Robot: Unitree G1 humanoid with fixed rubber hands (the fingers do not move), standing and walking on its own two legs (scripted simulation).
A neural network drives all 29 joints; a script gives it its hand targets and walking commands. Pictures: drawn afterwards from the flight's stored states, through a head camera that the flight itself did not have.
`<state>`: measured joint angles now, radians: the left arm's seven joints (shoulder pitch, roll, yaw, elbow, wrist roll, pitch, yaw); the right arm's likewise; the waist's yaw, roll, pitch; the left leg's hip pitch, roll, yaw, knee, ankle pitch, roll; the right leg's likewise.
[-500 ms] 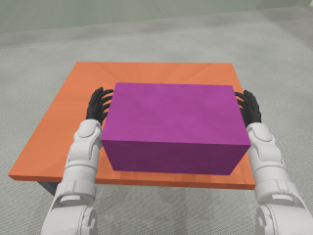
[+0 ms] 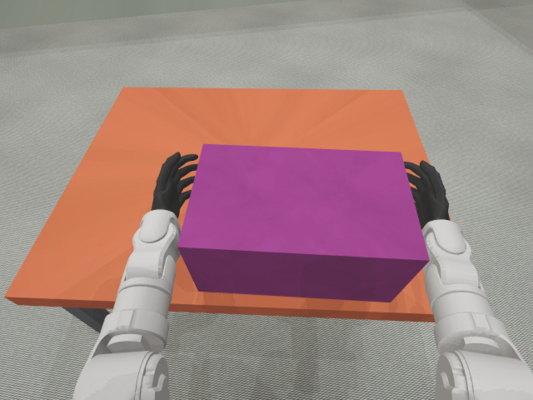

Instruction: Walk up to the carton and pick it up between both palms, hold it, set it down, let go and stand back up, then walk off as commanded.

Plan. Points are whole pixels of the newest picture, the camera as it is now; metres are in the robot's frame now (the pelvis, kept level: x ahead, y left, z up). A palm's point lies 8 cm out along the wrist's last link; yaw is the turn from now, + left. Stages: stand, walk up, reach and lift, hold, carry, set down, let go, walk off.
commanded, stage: set down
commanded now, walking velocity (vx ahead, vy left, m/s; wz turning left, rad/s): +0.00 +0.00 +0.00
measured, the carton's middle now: (297, 223) +0.36 -0.03 +0.04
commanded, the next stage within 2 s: none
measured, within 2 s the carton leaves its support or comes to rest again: rests again in 1.22 s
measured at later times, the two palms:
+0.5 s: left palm (178, 209) +0.38 +0.16 +0.05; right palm (430, 219) +0.37 -0.24 +0.04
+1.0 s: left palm (188, 221) +0.39 +0.16 +0.01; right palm (424, 229) +0.37 -0.25 +0.00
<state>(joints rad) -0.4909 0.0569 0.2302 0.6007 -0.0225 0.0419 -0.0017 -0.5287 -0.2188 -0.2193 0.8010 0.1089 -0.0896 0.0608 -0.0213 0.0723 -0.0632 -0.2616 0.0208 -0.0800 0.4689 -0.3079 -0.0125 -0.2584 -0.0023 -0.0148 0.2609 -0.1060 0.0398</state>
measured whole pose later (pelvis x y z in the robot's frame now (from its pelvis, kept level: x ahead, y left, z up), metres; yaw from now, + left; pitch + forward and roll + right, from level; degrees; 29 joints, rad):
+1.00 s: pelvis +0.01 -0.01 +0.00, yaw +0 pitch +14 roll -2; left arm -0.60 0.11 0.20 1.07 -0.02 -0.41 0.00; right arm -0.59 -0.21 -0.26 1.05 0.05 -0.37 0.06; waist -0.02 0.07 -0.08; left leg -0.41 0.02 -0.08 0.47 -0.30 -0.02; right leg -0.45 0.00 -0.01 0.35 -0.14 0.03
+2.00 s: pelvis -0.01 -0.04 -0.02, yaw +0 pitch +25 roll +0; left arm -0.72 0.26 0.11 1.32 -0.15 -0.53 0.00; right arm -0.74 -0.24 0.01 1.31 0.19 -0.52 -0.03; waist -0.02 0.03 -0.21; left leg -0.68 0.02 -0.08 0.52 -0.27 -0.05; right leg -0.77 0.00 -0.01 0.50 -0.16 0.00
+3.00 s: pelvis -0.08 -0.06 -0.02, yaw +1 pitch +14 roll +2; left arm -0.47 0.34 0.05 1.09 -0.31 -0.35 -0.06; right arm -0.35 -0.27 0.09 0.78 0.29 -0.25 -0.08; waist -0.02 0.01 -0.18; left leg -0.59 0.01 -0.08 0.55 -0.21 -0.07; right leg -0.69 -0.01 -0.01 0.56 -0.12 -0.02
